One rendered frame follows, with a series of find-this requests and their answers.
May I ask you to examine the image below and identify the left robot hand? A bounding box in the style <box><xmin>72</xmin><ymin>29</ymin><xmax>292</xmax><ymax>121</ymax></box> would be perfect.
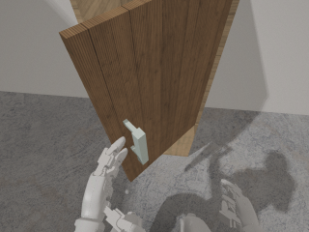
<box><xmin>81</xmin><ymin>136</ymin><xmax>146</xmax><ymax>232</ymax></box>

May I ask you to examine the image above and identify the cupboard door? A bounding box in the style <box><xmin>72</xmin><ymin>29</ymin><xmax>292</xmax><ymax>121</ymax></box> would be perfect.
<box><xmin>59</xmin><ymin>0</ymin><xmax>233</xmax><ymax>182</ymax></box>

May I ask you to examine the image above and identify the handle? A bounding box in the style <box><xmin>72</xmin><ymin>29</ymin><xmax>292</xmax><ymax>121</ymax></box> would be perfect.
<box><xmin>123</xmin><ymin>119</ymin><xmax>149</xmax><ymax>165</ymax></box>

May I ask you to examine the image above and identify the right robot hand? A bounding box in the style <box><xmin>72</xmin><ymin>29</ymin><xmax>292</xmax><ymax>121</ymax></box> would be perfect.
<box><xmin>219</xmin><ymin>179</ymin><xmax>260</xmax><ymax>232</ymax></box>

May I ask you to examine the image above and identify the robot right thigh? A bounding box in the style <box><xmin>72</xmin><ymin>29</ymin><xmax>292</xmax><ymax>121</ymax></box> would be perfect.
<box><xmin>179</xmin><ymin>216</ymin><xmax>211</xmax><ymax>232</ymax></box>

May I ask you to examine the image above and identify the robot thigh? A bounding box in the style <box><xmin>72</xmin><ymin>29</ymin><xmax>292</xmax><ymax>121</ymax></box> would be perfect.
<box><xmin>110</xmin><ymin>214</ymin><xmax>143</xmax><ymax>232</ymax></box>
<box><xmin>179</xmin><ymin>216</ymin><xmax>211</xmax><ymax>232</ymax></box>

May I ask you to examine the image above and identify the robot left thigh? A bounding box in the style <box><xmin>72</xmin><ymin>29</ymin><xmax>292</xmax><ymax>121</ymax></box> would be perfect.
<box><xmin>110</xmin><ymin>214</ymin><xmax>143</xmax><ymax>232</ymax></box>

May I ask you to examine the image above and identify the robot left forearm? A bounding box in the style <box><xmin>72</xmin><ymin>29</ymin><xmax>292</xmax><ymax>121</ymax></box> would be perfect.
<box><xmin>74</xmin><ymin>217</ymin><xmax>105</xmax><ymax>232</ymax></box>

